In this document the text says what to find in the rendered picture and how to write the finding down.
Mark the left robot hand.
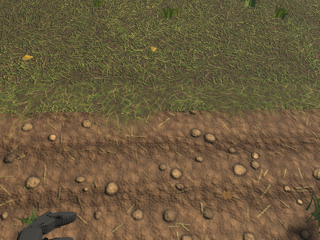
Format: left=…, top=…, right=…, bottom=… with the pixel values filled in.
left=17, top=211, right=77, bottom=240

